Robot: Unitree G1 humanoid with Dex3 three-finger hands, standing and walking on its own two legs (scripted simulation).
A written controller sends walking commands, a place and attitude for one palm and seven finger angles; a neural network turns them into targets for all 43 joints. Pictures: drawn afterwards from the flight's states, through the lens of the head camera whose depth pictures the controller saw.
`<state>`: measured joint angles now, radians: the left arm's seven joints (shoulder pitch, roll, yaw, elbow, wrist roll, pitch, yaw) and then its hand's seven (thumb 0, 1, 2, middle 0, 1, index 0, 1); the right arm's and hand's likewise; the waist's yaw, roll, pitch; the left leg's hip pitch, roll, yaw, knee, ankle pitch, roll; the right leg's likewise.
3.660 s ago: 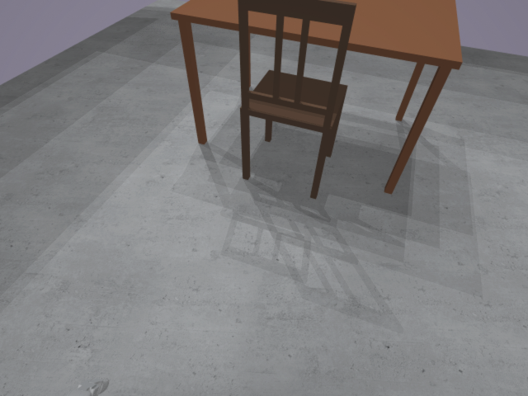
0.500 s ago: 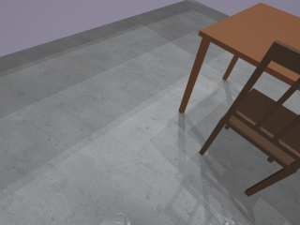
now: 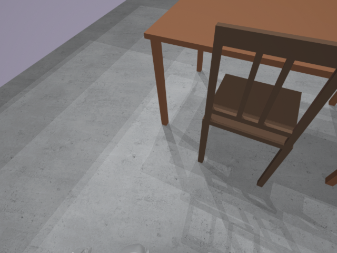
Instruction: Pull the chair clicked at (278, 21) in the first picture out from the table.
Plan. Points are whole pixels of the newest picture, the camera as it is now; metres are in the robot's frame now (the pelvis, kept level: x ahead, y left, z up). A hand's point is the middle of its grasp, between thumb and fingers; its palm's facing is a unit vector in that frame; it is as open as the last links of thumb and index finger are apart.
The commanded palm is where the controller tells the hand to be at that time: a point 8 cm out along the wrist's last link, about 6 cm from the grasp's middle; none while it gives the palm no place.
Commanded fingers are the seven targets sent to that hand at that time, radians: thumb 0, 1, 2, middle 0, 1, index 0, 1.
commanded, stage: turn to face it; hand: left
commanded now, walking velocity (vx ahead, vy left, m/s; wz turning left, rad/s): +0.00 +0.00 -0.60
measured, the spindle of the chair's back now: (248, 88) +0.69 -0.25 -0.07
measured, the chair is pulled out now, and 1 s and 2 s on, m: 0.00 0.00 0.00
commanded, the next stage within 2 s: take the last steps up to it in 0.62 s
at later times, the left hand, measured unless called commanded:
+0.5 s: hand (91, 250) +0.14 +0.24 -0.16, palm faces -0.20 -0.96 -0.19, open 7.4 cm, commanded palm none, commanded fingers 0.00 0.90 0.90 -0.20 -0.30 -0.20 -0.30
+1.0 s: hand (117, 252) +0.14 +0.16 -0.14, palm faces -0.36 -0.91 -0.21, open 7.3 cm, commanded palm none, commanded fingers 0.00 0.90 0.90 -0.20 -0.30 -0.20 -0.30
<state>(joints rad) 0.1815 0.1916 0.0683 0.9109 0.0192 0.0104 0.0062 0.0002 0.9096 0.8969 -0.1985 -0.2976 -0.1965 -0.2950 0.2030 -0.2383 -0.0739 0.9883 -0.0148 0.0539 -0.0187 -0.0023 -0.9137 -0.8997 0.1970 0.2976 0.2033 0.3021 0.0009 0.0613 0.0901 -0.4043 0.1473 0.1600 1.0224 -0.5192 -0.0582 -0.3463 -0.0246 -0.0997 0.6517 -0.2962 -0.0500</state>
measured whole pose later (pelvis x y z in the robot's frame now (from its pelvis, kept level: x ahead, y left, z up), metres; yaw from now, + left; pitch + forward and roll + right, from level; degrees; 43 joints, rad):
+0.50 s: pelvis +0.01 +0.05 +0.02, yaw -16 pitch +1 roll -2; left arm 0.17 0.26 0.09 0.93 0.02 0.07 -0.02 0.00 0.91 0.90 -0.20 -0.30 -0.20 -0.30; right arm 0.21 -0.17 -0.01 0.91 -0.02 0.01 -0.04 0.00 -0.91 -0.90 0.20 0.30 0.21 0.30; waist 0.01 -0.05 0.06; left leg -0.21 0.07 0.13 0.48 -0.28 0.01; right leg -0.51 0.02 0.02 1.09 -0.40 0.04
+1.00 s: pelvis +0.02 +0.01 +0.02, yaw -24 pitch +0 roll +0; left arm 0.26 0.17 0.04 1.00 0.02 -0.02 0.00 0.00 0.92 0.90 -0.20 -0.30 -0.20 -0.30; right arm 0.28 -0.21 -0.05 1.03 -0.03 0.03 0.01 0.00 -0.91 -0.90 0.20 0.30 0.20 0.30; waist -0.02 0.03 0.02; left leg -0.46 0.11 0.08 0.95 -0.37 -0.05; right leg -0.13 0.02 -0.06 0.41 -0.28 -0.05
